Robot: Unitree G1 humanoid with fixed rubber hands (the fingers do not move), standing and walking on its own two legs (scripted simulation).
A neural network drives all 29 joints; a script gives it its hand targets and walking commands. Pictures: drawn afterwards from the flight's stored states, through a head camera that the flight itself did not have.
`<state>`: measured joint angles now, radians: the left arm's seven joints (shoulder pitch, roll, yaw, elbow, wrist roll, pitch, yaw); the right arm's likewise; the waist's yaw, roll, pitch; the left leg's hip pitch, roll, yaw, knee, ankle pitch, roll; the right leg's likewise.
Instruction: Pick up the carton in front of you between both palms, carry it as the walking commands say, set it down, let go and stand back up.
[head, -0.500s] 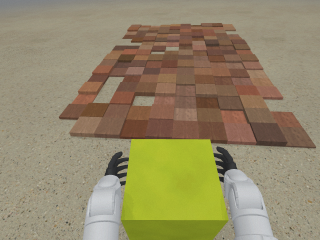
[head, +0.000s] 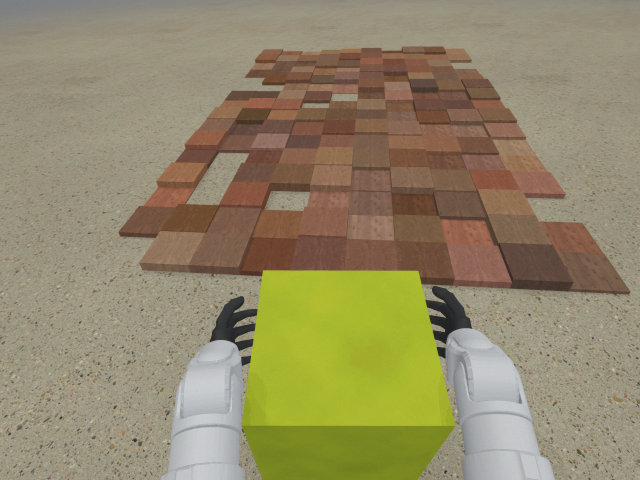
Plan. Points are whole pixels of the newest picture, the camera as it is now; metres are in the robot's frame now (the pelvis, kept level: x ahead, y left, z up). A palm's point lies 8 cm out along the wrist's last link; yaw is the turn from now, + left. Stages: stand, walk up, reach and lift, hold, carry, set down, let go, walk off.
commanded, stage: hold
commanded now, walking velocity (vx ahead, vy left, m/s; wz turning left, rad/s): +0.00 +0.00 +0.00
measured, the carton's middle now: (339, 383) +0.28 +0.00 -0.02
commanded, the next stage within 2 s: carry in 0.38 s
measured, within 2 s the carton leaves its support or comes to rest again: neither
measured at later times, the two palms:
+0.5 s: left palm (227, 341) +0.30 +0.15 +0.06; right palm (456, 331) +0.31 -0.15 +0.06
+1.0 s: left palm (238, 243) +0.46 +0.15 +0.09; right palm (430, 240) +0.46 -0.15 +0.09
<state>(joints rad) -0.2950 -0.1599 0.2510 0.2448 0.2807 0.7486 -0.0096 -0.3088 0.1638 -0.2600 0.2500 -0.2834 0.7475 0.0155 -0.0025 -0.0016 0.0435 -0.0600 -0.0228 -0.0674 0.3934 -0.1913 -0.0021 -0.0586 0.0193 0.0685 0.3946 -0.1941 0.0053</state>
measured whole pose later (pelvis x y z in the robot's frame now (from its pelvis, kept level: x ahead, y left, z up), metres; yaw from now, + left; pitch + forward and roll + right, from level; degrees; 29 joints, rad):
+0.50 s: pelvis +0.02 +0.00 +0.00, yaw -1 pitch -2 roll +0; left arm -0.21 -0.14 0.18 0.13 0.23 0.80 0.01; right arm -0.23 0.14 -0.18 0.14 -0.24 0.80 -0.01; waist 0.01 0.01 -0.09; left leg -0.19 -0.02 -0.05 0.46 -0.31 0.00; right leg -0.21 0.01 0.05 0.51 -0.37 0.00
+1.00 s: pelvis +0.22 +0.01 +0.00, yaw -2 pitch +6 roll +0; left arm -0.02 -0.13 0.07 -0.47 0.05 1.23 0.13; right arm -0.02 0.13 -0.04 -0.46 -0.06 1.21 -0.12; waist -0.01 0.00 -0.16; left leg -0.25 0.01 0.22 0.41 -0.26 0.05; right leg -0.50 -0.09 -0.09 1.04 -0.37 -0.01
